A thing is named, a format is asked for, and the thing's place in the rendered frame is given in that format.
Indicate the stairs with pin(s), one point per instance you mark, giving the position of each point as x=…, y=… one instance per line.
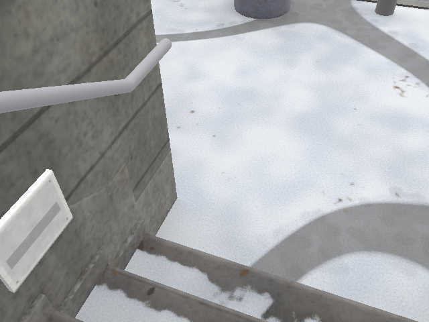
x=168, y=282

